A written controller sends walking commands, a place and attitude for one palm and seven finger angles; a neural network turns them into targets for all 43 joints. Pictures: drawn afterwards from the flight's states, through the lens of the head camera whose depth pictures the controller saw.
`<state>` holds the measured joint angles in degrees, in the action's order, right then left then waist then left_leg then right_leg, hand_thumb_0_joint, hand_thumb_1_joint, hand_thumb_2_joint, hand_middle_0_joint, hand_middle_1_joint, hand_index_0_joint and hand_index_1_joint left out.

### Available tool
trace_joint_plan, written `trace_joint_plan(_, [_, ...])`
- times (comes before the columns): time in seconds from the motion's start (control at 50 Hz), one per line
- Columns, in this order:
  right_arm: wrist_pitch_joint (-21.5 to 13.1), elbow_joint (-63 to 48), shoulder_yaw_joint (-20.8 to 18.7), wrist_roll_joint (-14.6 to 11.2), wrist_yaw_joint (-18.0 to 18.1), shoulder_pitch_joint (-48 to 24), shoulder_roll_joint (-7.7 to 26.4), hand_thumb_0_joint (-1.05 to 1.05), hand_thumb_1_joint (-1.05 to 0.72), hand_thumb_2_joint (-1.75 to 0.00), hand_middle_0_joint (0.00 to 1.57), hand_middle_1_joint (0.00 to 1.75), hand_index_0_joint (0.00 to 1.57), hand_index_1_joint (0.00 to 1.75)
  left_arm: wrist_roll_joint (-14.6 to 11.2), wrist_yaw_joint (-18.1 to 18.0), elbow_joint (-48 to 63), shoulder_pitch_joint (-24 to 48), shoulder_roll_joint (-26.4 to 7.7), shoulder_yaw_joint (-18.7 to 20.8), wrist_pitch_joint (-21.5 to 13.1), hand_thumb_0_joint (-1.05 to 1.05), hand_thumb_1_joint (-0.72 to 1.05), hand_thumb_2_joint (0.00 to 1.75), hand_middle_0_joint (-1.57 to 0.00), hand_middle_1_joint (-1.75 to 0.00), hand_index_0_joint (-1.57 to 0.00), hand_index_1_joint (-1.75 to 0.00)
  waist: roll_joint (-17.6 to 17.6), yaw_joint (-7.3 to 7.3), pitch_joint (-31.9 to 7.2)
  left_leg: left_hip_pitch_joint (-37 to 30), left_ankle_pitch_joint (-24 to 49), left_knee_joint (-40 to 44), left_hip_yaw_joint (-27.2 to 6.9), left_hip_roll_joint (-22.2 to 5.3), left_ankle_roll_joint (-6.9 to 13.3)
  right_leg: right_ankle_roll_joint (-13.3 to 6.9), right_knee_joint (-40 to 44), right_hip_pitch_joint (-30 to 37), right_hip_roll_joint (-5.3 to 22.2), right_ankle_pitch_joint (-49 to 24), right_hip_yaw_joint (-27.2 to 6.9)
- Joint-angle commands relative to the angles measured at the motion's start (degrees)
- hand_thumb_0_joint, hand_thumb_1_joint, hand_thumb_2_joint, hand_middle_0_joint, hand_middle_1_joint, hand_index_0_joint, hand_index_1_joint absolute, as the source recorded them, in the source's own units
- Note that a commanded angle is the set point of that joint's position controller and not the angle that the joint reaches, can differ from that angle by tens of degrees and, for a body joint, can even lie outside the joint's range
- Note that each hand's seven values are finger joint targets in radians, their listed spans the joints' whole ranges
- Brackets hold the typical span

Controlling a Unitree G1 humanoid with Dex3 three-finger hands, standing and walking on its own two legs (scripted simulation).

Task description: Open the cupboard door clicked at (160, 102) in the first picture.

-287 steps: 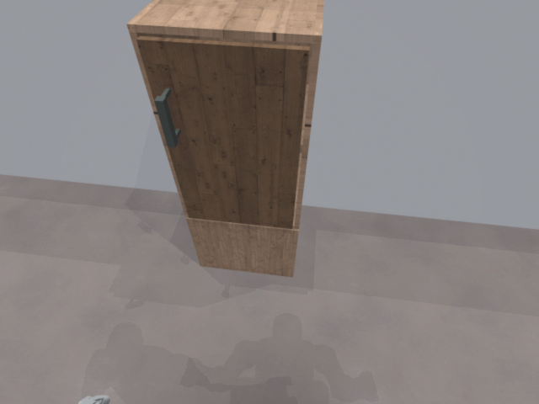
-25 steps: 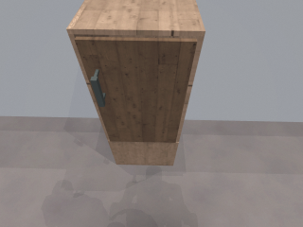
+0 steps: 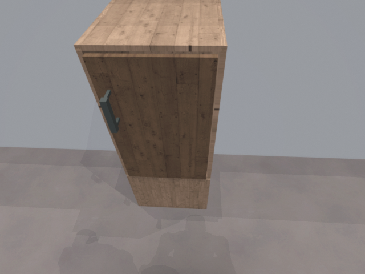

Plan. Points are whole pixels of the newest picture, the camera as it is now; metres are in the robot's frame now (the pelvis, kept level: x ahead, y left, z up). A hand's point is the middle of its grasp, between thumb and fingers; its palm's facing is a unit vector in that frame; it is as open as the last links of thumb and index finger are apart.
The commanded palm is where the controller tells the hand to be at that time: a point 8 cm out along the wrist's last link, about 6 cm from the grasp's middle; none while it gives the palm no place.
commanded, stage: come to a stop and stand still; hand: left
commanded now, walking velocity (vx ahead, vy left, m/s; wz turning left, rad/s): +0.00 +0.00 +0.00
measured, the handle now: (111, 111) +0.56 +0.25 +0.02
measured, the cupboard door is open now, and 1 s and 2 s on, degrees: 0 0 0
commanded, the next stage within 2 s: look again from close up in 0.78 s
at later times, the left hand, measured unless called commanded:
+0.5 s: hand out of the picture +0.03 +0.17 -0.17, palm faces +0.03 -0.98 -0.20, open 7.3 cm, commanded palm none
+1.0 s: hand out of the picture +0.05 +0.18 -0.17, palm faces +0.03 -0.98 -0.21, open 7.3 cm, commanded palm none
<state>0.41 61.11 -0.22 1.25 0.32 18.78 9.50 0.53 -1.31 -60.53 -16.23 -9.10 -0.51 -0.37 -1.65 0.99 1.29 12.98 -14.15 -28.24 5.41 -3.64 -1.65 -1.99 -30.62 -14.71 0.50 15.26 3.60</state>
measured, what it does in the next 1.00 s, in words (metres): stands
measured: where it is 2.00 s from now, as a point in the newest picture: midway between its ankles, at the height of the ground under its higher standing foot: outside the picture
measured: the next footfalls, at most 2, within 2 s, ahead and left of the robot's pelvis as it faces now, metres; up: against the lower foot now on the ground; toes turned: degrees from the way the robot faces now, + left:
none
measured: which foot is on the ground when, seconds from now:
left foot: down 0.00-1.00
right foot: down 0.00-1.00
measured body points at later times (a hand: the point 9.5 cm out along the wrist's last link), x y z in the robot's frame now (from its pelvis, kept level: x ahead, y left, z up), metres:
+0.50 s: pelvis +0.03 +0.00 +0.00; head +0.04 -0.01 +0.45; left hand +0.03 +0.22 -0.15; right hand +0.02 -0.21 -0.16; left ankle +0.01 +0.14 -0.74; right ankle +0.01 -0.09 -0.74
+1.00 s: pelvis +0.04 +0.00 +0.00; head +0.06 -0.01 +0.45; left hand +0.05 +0.23 -0.15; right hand +0.04 -0.21 -0.16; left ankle +0.01 +0.14 -0.74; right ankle +0.01 -0.09 -0.74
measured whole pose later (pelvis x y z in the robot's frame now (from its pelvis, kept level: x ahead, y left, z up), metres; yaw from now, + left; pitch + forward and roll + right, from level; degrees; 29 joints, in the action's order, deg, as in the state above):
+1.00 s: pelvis +0.04 +0.00 +0.00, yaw +0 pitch +0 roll +1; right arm -0.8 66.0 0.1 1.0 1.6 15.8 7.8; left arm 0.7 -2.0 -64.7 -15.5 -8.7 0.2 -1.4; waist -0.3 -0.2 1.5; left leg 7.6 -16.1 -24.5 5.8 -3.6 -2.2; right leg -1.8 -27.6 -9.7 0.3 17.5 3.3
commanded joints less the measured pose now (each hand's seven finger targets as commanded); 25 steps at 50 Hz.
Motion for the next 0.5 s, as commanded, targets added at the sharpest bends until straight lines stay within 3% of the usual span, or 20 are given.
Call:
trace_joint_plan(0.0, [-1.68,-0.81,-0.25,-0.29,0.71,2.78,3.53,0.00,-0.90,-0.90,0.20,0.30,0.20,0.30,0.05,-0.15,1.49,-1.08,-6.74,1.48,-1.50,0.00,0.90,0.90,-0.20,-0.30,-0.20,-0.30,3.53,-0.27,1.39,-0.36,1.22,4.87,-3.19,-1.97,2.42,-0.94,10.60,-0.65,5.87,-0.35,-7.96])
trace_joint_plan(0.12, [-1.77,1.29,-0.08,-0.41,1.01,2.89,3.04,0.00,-0.90,-0.90,0.20,0.30,0.20,0.30,0.08,-0.27,-0.72,-2.09,-5.94,1.40,-1.59,0.00,0.90,0.90,-0.20,-0.30,-0.20,-0.30,3.52,-0.55,1.46,-0.65,2.11,5.58,-2.94,-2.27,2.21,-0.86,10.41,1.00,5.93,-3.34,-7.12])
trace_joint_plan(0.22, [-1.98,2.12,-0.07,-0.44,1.28,2.38,2.73,0.00,-0.90,-0.90,0.20,0.30,0.20,0.30,0.12,-0.38,-1.88,-2.70,-5.30,1.39,-1.57,0.00,0.90,0.90,-0.20,-0.30,-0.20,-0.30,1.17,-0.90,1.52,-1.48,4.14,6.05,-3.15,-2.81,2.30,-0.79,9.23,1.69,5.56,-6.87,-6.28])
trace_joint_plan(0.48, [-2.14,2.65,-0.25,-0.45,1.55,1.18,2.80,0.00,-0.90,-0.90,0.20,0.30,0.20,0.30,0.39,-0.58,-2.56,-3.12,-4.81,1.53,-1.55,0.00,0.90,0.90,-0.20,-0.30,-0.20,-0.30,2.47,-1.09,1.95,-3.35,8.12,6.16,-3.14,-3.37,2.56,-0.49,8.04,2.33,5.51,-12.49,-5.40])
